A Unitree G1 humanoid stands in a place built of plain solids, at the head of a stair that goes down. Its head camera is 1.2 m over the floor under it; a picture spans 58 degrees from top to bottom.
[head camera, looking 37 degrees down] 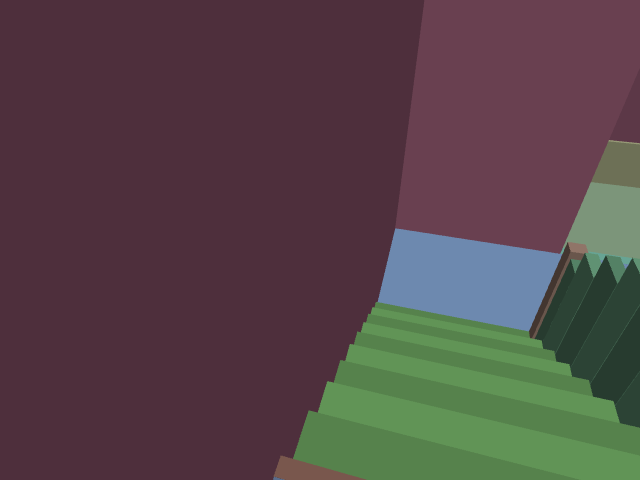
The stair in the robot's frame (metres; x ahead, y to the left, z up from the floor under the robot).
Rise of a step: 0.18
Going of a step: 0.26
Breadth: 1.34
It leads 16 degrees to the right of straight ahead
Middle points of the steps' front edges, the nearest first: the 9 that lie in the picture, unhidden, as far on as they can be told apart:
0.67 -0.61 -0.18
0.92 -0.68 -0.36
1.17 -0.74 -0.55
1.42 -0.81 -0.73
1.67 -0.88 -0.92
1.91 -0.95 -1.10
2.16 -1.02 -1.28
2.41 -1.09 -1.47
2.66 -1.16 -1.65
